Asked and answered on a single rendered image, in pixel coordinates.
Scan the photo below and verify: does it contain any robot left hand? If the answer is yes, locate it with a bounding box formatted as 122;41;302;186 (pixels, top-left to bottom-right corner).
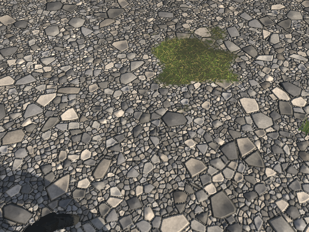
23;212;80;232

